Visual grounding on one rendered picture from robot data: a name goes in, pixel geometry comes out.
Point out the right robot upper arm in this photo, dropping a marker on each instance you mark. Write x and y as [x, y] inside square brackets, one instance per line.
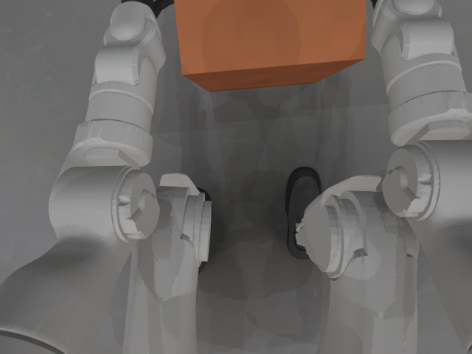
[429, 182]

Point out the robot thigh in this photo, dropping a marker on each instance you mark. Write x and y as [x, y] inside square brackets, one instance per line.
[160, 315]
[373, 303]

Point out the right robot thigh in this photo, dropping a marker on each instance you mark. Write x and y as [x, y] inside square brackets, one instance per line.
[373, 303]

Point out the carton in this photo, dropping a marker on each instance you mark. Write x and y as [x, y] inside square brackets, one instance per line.
[246, 44]

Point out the robot left forearm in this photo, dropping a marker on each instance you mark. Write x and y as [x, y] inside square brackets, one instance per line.
[123, 91]

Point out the left robot hand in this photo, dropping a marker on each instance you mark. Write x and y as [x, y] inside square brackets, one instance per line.
[157, 6]

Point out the left robot upper arm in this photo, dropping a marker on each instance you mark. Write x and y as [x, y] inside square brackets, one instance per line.
[57, 303]

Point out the left robot thigh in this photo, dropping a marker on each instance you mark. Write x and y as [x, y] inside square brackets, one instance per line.
[160, 315]

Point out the robot right forearm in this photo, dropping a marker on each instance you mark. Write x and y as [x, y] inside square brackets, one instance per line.
[421, 71]

